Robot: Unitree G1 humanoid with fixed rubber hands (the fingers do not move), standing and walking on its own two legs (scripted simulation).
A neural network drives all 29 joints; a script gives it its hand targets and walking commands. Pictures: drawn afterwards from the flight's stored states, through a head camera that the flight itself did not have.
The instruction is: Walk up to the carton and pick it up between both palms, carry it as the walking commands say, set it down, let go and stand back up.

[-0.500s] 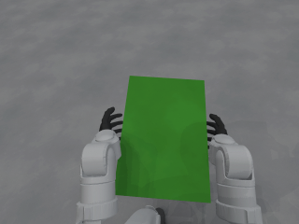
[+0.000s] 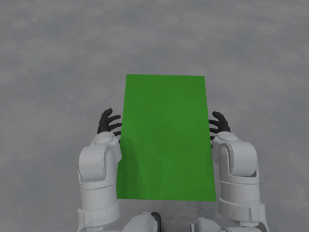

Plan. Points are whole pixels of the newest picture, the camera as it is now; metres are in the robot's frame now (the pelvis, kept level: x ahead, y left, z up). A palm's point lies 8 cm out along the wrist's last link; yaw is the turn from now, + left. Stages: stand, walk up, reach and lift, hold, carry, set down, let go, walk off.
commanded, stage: carry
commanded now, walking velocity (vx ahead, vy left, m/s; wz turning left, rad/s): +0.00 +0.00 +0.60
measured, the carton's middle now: (162, 142) +0.34 +0.02 -0.03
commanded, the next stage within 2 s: none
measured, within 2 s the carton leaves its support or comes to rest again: neither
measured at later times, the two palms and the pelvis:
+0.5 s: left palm (53, 196) +0.18 +0.24 +0.07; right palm (183, 163) +0.25 -0.02 +0.07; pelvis -0.07 +0.01 -0.02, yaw +20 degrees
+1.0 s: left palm out of the picture +0.03 +0.25 +0.09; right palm (168, 205) +0.17 +0.01 +0.06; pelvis -0.15 -0.03 +0.00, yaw +36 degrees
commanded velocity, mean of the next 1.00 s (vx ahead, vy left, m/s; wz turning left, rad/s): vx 0.00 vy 0.00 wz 0.60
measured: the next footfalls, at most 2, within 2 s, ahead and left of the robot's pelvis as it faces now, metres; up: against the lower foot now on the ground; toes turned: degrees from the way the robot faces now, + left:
right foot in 0.14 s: -0.03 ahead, -0.12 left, +0.00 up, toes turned +2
left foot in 0.48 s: -0.05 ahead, +0.15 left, +0.00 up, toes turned +27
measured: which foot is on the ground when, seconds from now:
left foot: down 0.00-0.16, up 0.18-0.46, down 0.48-0.90, up 0.92-1.00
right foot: up 0.00-0.12, down 0.14-0.50, up 0.52-0.88, down 0.90-1.00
